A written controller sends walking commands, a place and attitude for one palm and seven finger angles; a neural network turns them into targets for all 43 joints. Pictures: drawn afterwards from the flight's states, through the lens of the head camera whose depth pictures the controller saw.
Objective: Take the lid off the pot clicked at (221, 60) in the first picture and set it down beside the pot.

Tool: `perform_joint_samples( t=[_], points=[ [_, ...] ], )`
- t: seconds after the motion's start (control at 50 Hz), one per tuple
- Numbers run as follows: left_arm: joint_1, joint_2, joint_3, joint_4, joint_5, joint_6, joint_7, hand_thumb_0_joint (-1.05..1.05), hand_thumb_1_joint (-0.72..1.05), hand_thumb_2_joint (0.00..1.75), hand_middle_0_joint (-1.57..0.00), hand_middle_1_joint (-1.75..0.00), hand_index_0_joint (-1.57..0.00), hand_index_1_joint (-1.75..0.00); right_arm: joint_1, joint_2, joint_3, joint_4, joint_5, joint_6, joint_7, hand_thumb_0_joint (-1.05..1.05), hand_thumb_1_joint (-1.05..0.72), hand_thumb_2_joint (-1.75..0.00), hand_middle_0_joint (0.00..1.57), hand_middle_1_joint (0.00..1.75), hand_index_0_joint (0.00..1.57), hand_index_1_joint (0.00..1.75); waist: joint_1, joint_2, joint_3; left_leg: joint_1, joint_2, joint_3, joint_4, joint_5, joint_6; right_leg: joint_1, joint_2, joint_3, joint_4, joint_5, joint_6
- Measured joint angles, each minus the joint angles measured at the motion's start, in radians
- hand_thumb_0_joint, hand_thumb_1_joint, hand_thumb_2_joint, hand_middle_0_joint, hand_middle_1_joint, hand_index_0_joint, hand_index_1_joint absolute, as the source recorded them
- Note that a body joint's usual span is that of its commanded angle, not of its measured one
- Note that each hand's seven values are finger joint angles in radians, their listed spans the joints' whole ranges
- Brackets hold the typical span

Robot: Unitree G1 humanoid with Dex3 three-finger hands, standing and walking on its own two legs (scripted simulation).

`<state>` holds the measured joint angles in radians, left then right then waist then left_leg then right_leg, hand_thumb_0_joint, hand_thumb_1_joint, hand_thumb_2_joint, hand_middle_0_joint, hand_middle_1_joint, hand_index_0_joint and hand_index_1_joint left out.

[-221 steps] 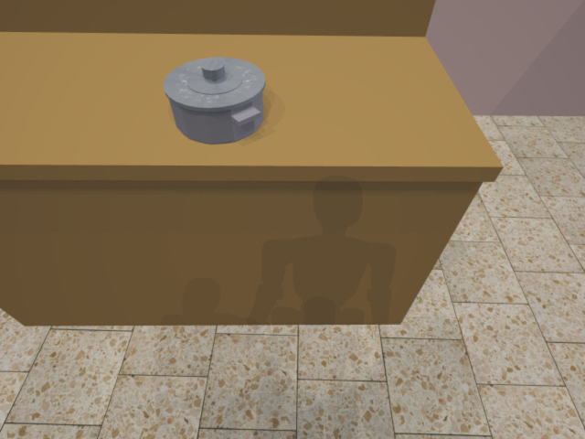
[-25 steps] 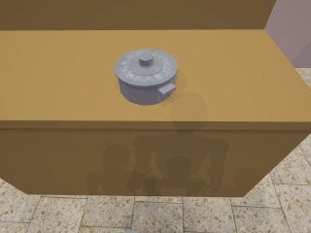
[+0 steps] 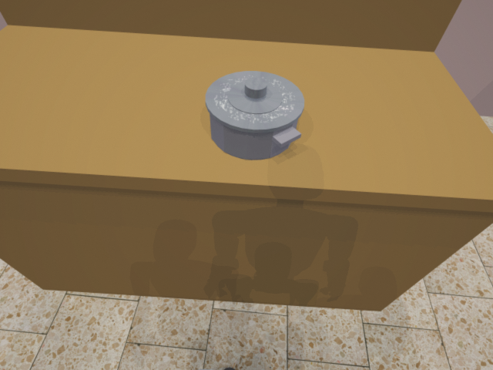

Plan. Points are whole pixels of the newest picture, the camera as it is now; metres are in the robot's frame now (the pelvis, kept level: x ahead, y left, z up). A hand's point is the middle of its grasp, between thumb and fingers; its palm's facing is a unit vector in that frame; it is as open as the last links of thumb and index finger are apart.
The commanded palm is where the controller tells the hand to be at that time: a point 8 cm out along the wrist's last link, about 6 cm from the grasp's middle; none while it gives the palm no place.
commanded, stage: look again from close up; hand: left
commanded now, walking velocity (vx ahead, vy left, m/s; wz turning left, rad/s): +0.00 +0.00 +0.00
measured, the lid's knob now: (255, 87) +0.60 +0.04 +0.14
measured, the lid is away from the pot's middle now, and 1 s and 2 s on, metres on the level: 0.00 0.00 0.00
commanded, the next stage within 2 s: shuffle to correct the standing spot in 0.34 s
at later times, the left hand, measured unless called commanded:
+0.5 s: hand out of the picture -0.05 +0.16 -0.17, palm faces +0.05 -0.99 -0.16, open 7.4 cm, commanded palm none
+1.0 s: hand out of the picture +0.03 +0.13 -0.18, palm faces +0.01 -0.99 -0.12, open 7.4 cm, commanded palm none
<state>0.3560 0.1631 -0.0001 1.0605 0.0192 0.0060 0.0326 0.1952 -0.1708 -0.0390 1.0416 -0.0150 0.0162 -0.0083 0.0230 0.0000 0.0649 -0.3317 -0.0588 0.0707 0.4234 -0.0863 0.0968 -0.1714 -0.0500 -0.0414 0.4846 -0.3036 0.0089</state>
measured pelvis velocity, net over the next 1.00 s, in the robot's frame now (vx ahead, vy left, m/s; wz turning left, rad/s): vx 0.05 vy -0.03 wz -0.04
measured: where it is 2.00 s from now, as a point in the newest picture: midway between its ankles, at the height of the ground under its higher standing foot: outside the picture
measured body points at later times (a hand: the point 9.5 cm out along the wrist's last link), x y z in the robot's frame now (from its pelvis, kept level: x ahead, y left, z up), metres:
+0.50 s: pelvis +0.00 +0.00 +0.00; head +0.03 +0.01 +0.45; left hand -0.05 +0.21 -0.16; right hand +0.02 -0.23 -0.15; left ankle +0.09 +0.05 -0.74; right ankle -0.02 -0.15 -0.73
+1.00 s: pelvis +0.05 -0.03 +0.00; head +0.08 -0.01 +0.45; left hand +0.03 +0.18 -0.17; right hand +0.04 -0.25 -0.15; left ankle +0.09 +0.05 -0.74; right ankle +0.00 -0.15 -0.69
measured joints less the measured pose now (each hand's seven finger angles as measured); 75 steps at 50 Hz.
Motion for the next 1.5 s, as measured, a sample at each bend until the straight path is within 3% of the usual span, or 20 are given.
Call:
perform_joint_samples(
  t=[0.14,0.38,0.52,0.68,0.8,0.86,0.94,1.0,1.04,1.1,1.14,1.18,1.24,1.3,1.36,1.42,1.44,1.5],
  points=[
    [0.033,-0.006,0.002,0.011,0.001,-0.005,-0.001,0.0,0.91,0.89,-0.2,-0.29,-0.19,-0.3,0.005,0.002,-0.004,0.01,0.002,0.001,-0.002,0.0,-0.93,-0.9,0.2,0.3,0.2,0.3,0.007,-0.001,-0.009,-0.003,0.001,-0.001,-0.014,0.01,-0.008,-0.003,0.002,0.002,-0.014,0.014,0.008],
    [0.036,-0.01,0.006,0.022,0.004,-0.006,-0.003,0.0,0.91,0.89,-0.2,-0.29,-0.19,-0.3,0.042,0.014,-0.006,0.032,0.002,0.0,-0.005,0.0,-0.93,-0.9,0.2,0.3,0.2,0.3,0.001,-0.014,-0.021,0.0,-0.005,0.001,-0.032,0.014,-0.006,-0.011,0.001,0.012,-0.01,0.004,-0.006],
    [0.045,-0.017,0.008,0.027,0.0,-0.011,-0.003,0.0,0.91,0.89,-0.2,-0.29,-0.19,-0.3,0.057,0.021,-0.006,0.045,0.0,-0.002,-0.007,0.01,-0.94,-0.9,0.2,0.3,0.2,0.3,-0.006,-0.013,-0.025,-0.003,0.001,0.001,-0.018,0.003,-0.012,-0.005,0.006,0.014,-0.019,0.007,0.005],
    [0.048,-0.022,0.02,0.027,0.003,-0.005,-0.015,0.0,0.91,0.89,-0.2,-0.29,-0.19,-0.3,0.084,0.04,-0.014,0.062,-0.005,-0.003,-0.009,0.01,-0.93,-0.9,0.2,0.3,0.2,0.3,-0.015,-0.02,-0.046,0.007,-0.002,-0.007,-0.033,-0.028,-0.014,-0.002,0.015,0.02,-0.014,-0.059,-0.043],
    [0.073,-0.032,0.028,0.028,-0.002,-0.019,-0.016,0.0,0.91,0.89,-0.2,-0.29,-0.19,-0.3,0.087,0.043,-0.019,0.063,-0.001,-0.014,-0.009,0.01,-0.93,-0.9,0.2,0.3,0.2,0.3,-0.011,-0.019,-0.035,-0.029,0.026,-0.01,0.09,-0.151,-0.058,0.022,0.038,0.02,-0.032,-0.011,-0.016],
    [0.082,-0.038,0.028,0.042,-0.004,-0.013,-0.019,0.0,0.91,0.89,-0.2,-0.29,-0.19,-0.3,0.093,0.046,-0.018,0.055,-0.001,-0.031,-0.009,0.01,-0.92,-0.9,0.2,0.3,0.2,0.3,-0.022,-0.023,-0.026,-0.023,0.04,-0.005,0.14,-0.109,-0.033,0.027,0.049,0.021,0.032,-0.066,-0.01],
    [0.044,-0.037,0.03,0.043,0.005,0.006,-0.025,0.0,0.91,0.89,-0.2,-0.29,-0.19,-0.3,0.098,0.063,-0.022,0.034,-0.01,-0.051,-0.012,0.01,-0.92,-0.9,0.2,0.3,0.2,0.3,-0.024,-0.054,-0.024,-0.002,0.032,0.028,0.132,-0.146,-0.018,-0.096,0.039,0.032,0.305,-0.161,-0.047],
    [-0.018,-0.03,0.039,0.015,0.006,0.005,-0.031,0.0,0.91,0.89,-0.2,-0.29,-0.19,-0.3,0.111,0.069,-0.019,0.023,-0.011,-0.064,-0.013,0.0,-0.92,-0.9,0.2,0.3,0.2,0.3,-0.029,-0.055,-0.021,0.025,0.028,0.033,0.051,-0.105,-0.026,-0.215,0.029,0.037,0.455,-0.115,-0.048],
    [-0.058,-0.023,0.045,-0.013,0.009,0.004,-0.031,0.01,0.91,0.89,-0.2,-0.29,-0.19,-0.3,0.118,0.069,-0.018,0.025,-0.012,-0.063,-0.012,0.0,-0.92,-0.9,0.2,0.3,0.2,0.3,-0.028,-0.046,-0.022,0.039,0.032,0.026,0.004,-0.083,-0.033,-0.254,0.015,0.034,0.438,-0.087,-0.045],
    [-0.091,0.005,0.059,-0.041,0.007,0.0,-0.033,0.02,0.95,0.89,-0.2,-0.29,-0.2,-0.3,0.122,0.062,-0.021,0.031,-0.016,-0.052,-0.011,0.0,-0.91,-0.9,0.2,0.3,0.2,0.3,-0.032,-0.02,-0.026,0.049,0.05,0.013,-0.018,-0.079,-0.051,-0.239,-0.001,0.019,0.29,-0.061,-0.04],
    [-0.098,0.019,0.063,-0.061,0.004,-0.012,-0.038,0.02,0.95,0.89,-0.2,-0.29,-0.19,-0.3,0.123,0.054,-0.026,0.032,-0.018,-0.041,-0.01,0.0,-0.91,-0.9,0.2,0.3,0.2,0.3,-0.033,-0.003,-0.03,0.041,0.065,0.003,0.014,-0.106,-0.065,-0.186,-0.002,0.008,0.154,-0.044,-0.037],
    [-0.089,0.037,0.066,-0.081,0.006,-0.028,-0.035,0.02,0.94,0.89,-0.2,-0.29,-0.19,-0.3,0.124,0.051,-0.028,0.031,-0.016,-0.027,-0.007,0.0,-0.91,-0.9,0.2,0.3,0.2,0.3,-0.026,-0.009,-0.04,0.001,0.07,0.0,0.121,-0.213,-0.075,-0.14,-0.003,0.016,0.043,-0.002,-0.026],
    [-0.08,0.024,0.065,-0.079,0.005,-0.032,-0.023,0.01,0.93,0.89,-0.19,-0.29,-0.19,-0.3,0.095,0.026,-0.039,0.028,-0.015,-0.003,0.0,0.0,-0.91,-0.9,0.2,0.3,0.2,0.3,-0.023,0.016,-0.03,-0.097,0.081,-0.029,0.406,-0.363,-0.075,-0.12,0.023,-0.002,0.048,0.024,-0.026],
    [-0.052,0.004,0.058,-0.064,0.005,-0.034,-0.016,0.01,0.92,0.89,-0.19,-0.29,-0.19,-0.3,0.068,0.006,-0.045,0.01,-0.012,-0.005,0.008,0.01,-0.91,-0.9,0.2,0.3,0.2,0.3,-0.023,0.011,-0.029,-0.148,0.081,-0.017,0.533,-0.361,-0.08,-0.075,0.033,-0.004,0.009,0.009,-0.031],
    [-0.03,-0.016,0.047,-0.046,0.008,-0.039,-0.014,0.0,0.92,0.89,-0.19,-0.29,-0.19,-0.3,0.037,0.0,-0.046,-0.016,-0.006,-0.016,0.008,0.01,-0.91,-0.9,0.2,0.3,0.2,0.3,-0.019,-0.006,-0.019,-0.133,0.079,0.005,0.452,-0.336,-0.09,-0.037,0.037,-0.002,-0.009,-0.006,-0.025],
    [-0.017,-0.033,0.035,-0.03,0.003,-0.037,-0.012,0.0,0.91,0.89,-0.2,-0.29,-0.19,-0.3,0.008,0.0,-0.033,-0.034,-0.002,-0.04,0.0,0.0,-0.91,-0.9,0.2,0.3,0.2,0.3,-0.01,-0.015,0.001,-0.04,0.07,0.015,0.198,-0.18,-0.101,-0.008,0.046,-0.003,0.024,-0.052,-0.01],
    [-0.016,-0.037,0.031,-0.025,-0.001,-0.035,-0.011,0.0,0.91,0.89,-0.2,-0.29,-0.19,-0.3,-0.001,0.002,-0.028,-0.036,-0.001,-0.051,-0.004,0.0,-0.91,-0.9,0.2,0.3,0.2,0.3,-0.009,-0.016,0.007,-0.012,0.07,0.011,0.151,-0.107,-0.078,-0.007,0.05,-0.005,0.058,-0.075,-0.005],
    [-0.046,-0.03,0.025,-0.01,-0.011,-0.012,-0.002,0.0,0.91,0.89,-0.2,-0.29,-0.2,-0.3,-0.034,0.033,-0.007,-0.04,0.002,-0.056,-0.016,0.0,-0.91,-0.9,0.2,0.3,0.2,0.3,0.004,-0.063,0.032,0.037,0.041,0.032,0.146,-0.177,-0.031,-0.048,0.029,0.027,0.222,-0.191,-0.005]
  ],
)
